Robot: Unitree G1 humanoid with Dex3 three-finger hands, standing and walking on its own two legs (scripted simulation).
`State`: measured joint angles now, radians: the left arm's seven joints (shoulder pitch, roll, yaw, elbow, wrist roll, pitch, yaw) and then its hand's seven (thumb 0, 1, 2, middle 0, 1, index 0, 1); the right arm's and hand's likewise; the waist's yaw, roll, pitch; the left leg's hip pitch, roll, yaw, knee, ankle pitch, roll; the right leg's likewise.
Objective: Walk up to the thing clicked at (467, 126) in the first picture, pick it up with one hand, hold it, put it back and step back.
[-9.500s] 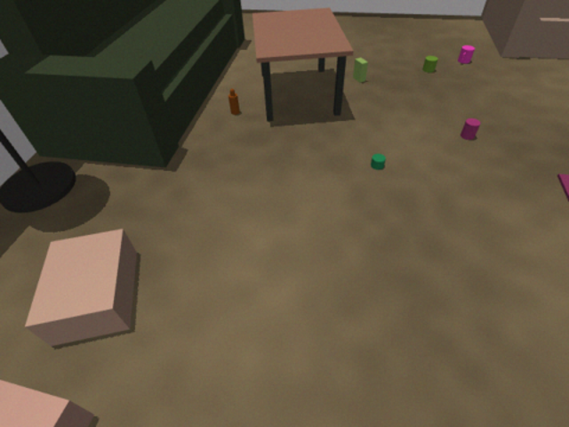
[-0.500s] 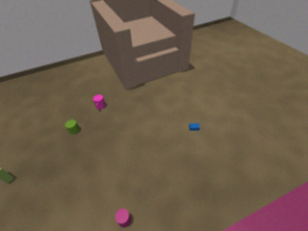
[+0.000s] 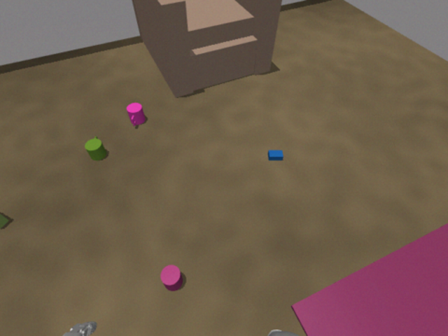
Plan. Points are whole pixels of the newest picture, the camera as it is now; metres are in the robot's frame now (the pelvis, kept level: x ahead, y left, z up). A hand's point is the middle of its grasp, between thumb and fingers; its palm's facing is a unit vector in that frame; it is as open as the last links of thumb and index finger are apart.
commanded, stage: walk up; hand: left
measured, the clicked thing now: (172, 278) +0.41 +0.23 -0.71
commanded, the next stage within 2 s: stand in 1.26 s
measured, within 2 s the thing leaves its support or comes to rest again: neither
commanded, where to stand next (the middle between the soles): +0.02 -0.02 m, yaw +0 degrees
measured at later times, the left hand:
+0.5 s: hand out of the picture +0.07 +0.24 -0.13, palm faces +0.00 -0.93 -0.36, open 7.4 cm
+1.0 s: hand out of the picture +0.10 +0.23 -0.14, palm faces -0.05 -0.94 -0.34, open 7.4 cm
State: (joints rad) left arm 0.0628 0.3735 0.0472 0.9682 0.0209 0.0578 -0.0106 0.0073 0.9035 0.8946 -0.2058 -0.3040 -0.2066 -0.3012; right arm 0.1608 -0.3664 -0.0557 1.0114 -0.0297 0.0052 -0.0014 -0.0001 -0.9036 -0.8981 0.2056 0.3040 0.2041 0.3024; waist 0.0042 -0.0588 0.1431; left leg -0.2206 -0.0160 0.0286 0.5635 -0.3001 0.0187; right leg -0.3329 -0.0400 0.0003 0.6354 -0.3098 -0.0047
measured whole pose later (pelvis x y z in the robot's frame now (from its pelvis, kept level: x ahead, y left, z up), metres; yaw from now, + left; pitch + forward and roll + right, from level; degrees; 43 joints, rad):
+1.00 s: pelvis +0.00 -0.02 +0.02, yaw -2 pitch -2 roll +0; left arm 0.10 0.34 0.02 1.13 0.01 -0.01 0.00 0.01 0.90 0.89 -0.21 -0.30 -0.21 -0.30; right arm 0.12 -0.34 -0.02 1.11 -0.01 -0.01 0.01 0.00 -0.90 -0.90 0.21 0.30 0.21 0.30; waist -0.01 0.00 0.05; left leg -0.10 0.04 0.05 0.33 -0.20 -0.02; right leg -0.07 0.01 0.05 0.32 -0.22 0.00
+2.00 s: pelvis -0.01 -0.01 +0.02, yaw -1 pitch -3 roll +0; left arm 0.14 0.35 0.00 1.11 0.01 -0.01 0.00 0.01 0.90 0.89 -0.21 -0.30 -0.21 -0.30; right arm 0.12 -0.35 -0.02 1.14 -0.01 0.00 0.01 0.00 -0.90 -0.90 0.21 0.30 0.21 0.30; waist 0.00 0.00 0.05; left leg -0.11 0.03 0.04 0.31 -0.16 -0.01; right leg -0.08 0.00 0.04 0.31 -0.18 0.01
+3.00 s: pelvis -0.01 -0.01 +0.02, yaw -1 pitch -2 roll +0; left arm 0.13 0.35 -0.01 1.11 0.01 -0.01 0.00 0.01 0.90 0.89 -0.21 -0.30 -0.21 -0.30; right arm 0.11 -0.35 -0.01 1.12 -0.01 -0.01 0.01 0.00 -0.90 -0.90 0.21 0.30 0.21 0.30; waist 0.00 0.00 0.05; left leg -0.11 0.02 0.03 0.32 -0.17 -0.01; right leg -0.08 -0.01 0.04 0.31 -0.20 0.02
